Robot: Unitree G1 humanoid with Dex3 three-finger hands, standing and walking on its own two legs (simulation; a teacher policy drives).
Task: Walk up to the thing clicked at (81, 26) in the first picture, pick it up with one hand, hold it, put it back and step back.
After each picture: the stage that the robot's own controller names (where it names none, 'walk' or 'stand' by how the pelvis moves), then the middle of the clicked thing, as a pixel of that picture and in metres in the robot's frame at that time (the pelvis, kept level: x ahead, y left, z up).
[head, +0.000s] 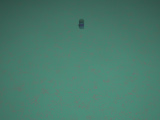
stand; (81, 24) +1.75 +0.10 -0.72
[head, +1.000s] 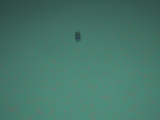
walk; (77, 36) +1.61 +0.24 -0.71
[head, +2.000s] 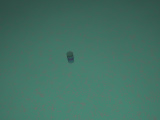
walk; (70, 57) +1.09 +0.27 -0.72
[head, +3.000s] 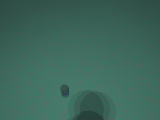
walk; (64, 91) +0.70 +0.24 -0.71
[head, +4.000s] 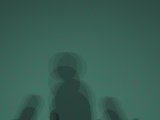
walk; (54, 119) +0.43 +0.21 -0.70
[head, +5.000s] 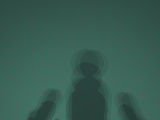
stand; out of the picture +0.39 +0.23 -0.72
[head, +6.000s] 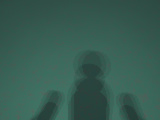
stand; out of the picture +0.38 +0.22 -0.73
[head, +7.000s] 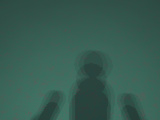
stand; out of the picture +0.37 +0.24 -0.73
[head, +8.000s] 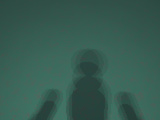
stand; out of the picture +0.36 +0.25 -0.73
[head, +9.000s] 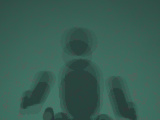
go down; (48, 118) +0.37 +0.25 -0.70
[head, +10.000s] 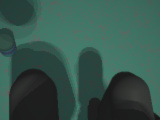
go down; (6, 45) +0.43 +0.29 -0.27
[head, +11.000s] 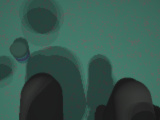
close in; (21, 53) +0.43 +0.29 -0.29
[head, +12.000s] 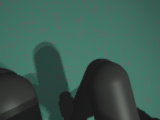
close in; out of the picture +0.41 +0.32 -0.22
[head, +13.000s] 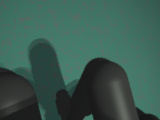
close; out of the picture +0.41 +0.33 -0.22
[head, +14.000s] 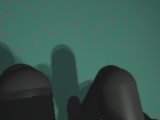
lift; out of the picture +0.36 +0.30 -0.19
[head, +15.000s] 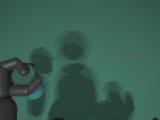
lift; (29, 83) +0.33 +0.20 +0.00
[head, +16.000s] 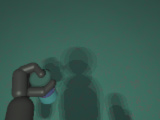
hold; (44, 87) +0.33 +0.16 +0.01
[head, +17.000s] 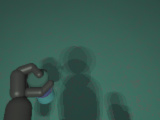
hold; (42, 87) +0.33 +0.17 +0.00
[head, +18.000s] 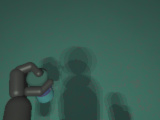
crouch; (41, 86) +0.33 +0.18 +0.00
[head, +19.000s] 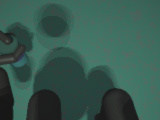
crouch; (13, 52) +0.43 +0.25 -0.09
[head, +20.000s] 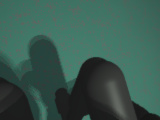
lower; out of the picture +0.41 +0.32 -0.23
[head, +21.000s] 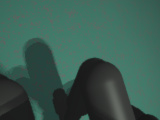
lower; out of the picture +0.41 +0.33 -0.22
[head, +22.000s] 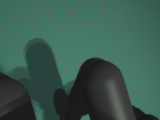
lower; out of the picture +0.41 +0.33 -0.22
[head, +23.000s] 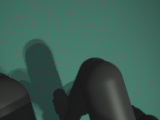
lower; out of the picture +0.41 +0.33 -0.22
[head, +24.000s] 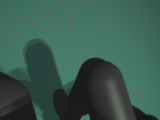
loosen; out of the picture +0.41 +0.33 -0.22
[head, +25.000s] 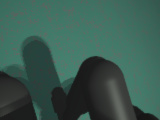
withdraw; out of the picture +0.40 +0.32 -0.22
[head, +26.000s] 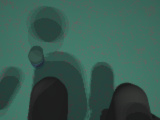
walk; (37, 59) +0.44 +0.25 -0.33
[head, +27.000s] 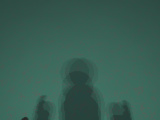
stand; out of the picture +0.36 +0.22 -0.66
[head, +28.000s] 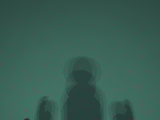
stand; out of the picture +0.38 +0.23 -0.67
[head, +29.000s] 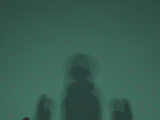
stand; out of the picture +0.37 +0.22 -0.67
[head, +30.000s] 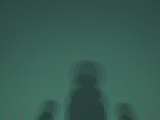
stand; out of the picture +0.40 +0.21 -0.72
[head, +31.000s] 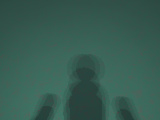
stand; out of the picture +0.37 +0.24 -0.73
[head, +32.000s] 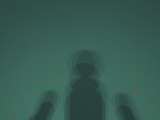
walk; out of the picture +0.36 +0.25 -0.73
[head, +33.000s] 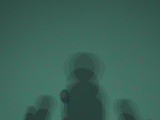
walk; (64, 97) +0.54 +0.22 -0.71
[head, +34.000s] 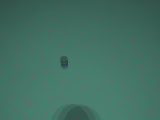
walk; (64, 62) +0.89 +0.21 -0.70
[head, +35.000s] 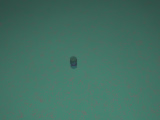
stand; (73, 62) +0.99 +0.19 -0.71
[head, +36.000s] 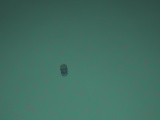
stand; (64, 70) +0.96 +0.22 -0.72
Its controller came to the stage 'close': yes
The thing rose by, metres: 0.71
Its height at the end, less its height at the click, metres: +0.00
